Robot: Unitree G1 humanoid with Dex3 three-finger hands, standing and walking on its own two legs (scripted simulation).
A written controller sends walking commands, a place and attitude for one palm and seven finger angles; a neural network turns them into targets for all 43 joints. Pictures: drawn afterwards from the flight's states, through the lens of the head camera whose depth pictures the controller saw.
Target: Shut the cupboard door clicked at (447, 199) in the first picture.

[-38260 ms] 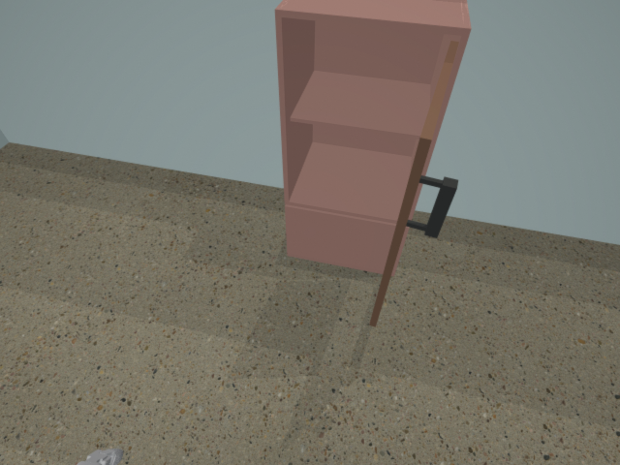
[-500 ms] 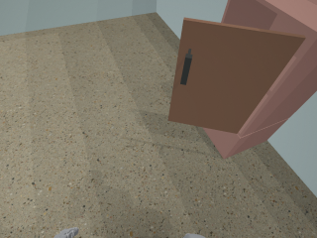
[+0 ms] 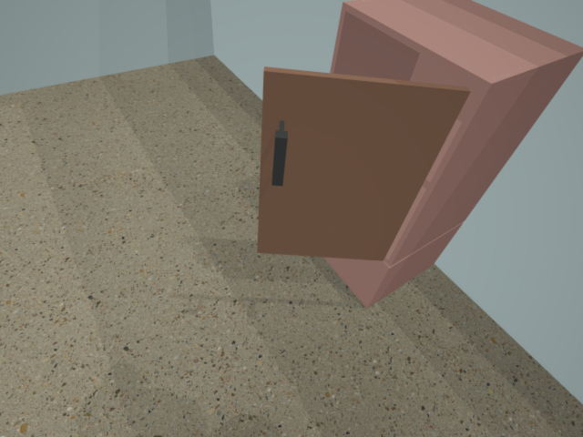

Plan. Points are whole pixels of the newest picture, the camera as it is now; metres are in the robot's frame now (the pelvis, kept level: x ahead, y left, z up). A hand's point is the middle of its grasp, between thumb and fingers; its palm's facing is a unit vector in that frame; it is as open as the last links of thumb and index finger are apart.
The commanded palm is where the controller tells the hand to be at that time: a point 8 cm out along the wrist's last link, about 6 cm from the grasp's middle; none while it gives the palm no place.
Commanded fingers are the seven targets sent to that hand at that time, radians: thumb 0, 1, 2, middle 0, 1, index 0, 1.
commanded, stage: take the last steps up to it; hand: left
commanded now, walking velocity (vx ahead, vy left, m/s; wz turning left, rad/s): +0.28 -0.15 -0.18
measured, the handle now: (279, 153) +0.68 +0.04 -0.02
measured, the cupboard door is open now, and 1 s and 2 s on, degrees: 55 55 55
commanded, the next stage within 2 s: come to a stop and stand still in 0.44 s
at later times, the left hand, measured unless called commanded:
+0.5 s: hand (248, 384) +0.24 +0.07 -0.17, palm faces -0.05 -0.98 -0.18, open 7.2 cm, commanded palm none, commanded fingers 0.00 0.90 0.90 -0.20 -0.30 -0.20 -0.30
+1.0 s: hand (248, 401) +0.21 +0.07 -0.17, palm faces +0.01 -0.97 -0.25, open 7.4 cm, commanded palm none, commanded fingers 0.00 0.90 0.90 -0.20 -0.30 -0.20 -0.30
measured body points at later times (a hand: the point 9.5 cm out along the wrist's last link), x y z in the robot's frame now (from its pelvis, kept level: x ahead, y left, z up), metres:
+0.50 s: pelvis +0.14 -0.10 +0.00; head +0.17 -0.10 +0.45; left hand +0.24 +0.12 -0.15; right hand +0.10 -0.35 -0.15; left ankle +0.10 +0.02 -0.67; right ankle +0.16 -0.21 -0.73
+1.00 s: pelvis +0.19 -0.13 +0.00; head +0.21 -0.13 +0.45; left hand +0.21 +0.12 -0.15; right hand +0.27 -0.37 -0.15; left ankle +0.20 -0.02 -0.73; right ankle +0.16 -0.21 -0.73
